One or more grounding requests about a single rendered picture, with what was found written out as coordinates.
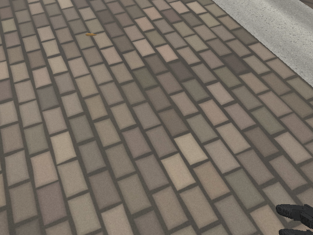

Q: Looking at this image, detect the robot right hand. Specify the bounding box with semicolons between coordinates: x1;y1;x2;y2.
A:
276;204;313;235

